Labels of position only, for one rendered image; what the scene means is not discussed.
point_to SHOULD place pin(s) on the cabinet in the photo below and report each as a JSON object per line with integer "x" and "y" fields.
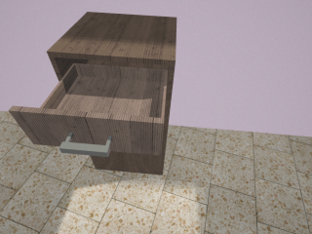
{"x": 125, "y": 40}

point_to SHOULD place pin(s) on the drawer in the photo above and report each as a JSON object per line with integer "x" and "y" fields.
{"x": 94, "y": 102}

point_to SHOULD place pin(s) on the handle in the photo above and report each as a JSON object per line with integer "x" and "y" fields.
{"x": 85, "y": 148}

